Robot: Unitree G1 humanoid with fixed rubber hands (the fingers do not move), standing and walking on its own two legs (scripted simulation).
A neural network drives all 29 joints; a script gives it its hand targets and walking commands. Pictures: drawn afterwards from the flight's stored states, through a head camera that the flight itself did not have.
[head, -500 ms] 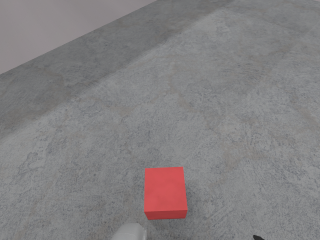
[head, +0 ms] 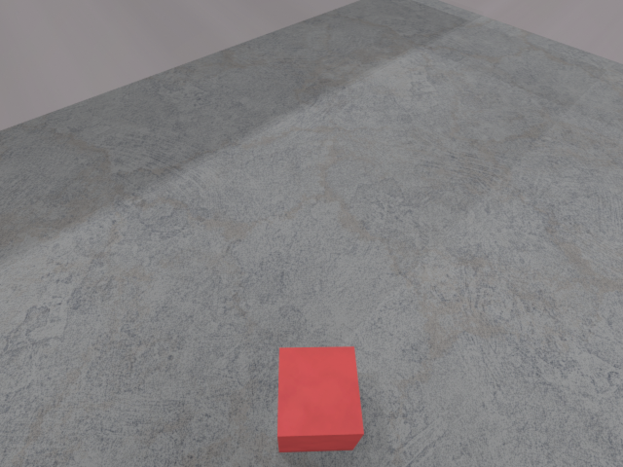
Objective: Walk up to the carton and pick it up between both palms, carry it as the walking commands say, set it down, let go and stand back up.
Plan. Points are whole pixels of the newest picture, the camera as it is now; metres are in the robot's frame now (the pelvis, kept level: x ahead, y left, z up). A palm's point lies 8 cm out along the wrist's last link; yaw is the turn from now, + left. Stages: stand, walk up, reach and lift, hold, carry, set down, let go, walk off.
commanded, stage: walk up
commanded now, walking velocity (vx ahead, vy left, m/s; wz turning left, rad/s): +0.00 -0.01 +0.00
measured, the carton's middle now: (316, 399) +0.38 -0.04 -0.67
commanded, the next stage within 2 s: none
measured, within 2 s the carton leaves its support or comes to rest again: neither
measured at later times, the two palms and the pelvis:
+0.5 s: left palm out of the picture -0.01 +0.21 -0.14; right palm out of the picture +0.02 -0.25 -0.14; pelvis +0.01 -0.02 +0.00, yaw +0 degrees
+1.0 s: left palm out of the picture -0.03 +0.26 -0.16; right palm out of the picture -0.05 -0.24 -0.13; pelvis -0.06 +0.01 -0.01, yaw +0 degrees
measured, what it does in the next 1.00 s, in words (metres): lifts its right foot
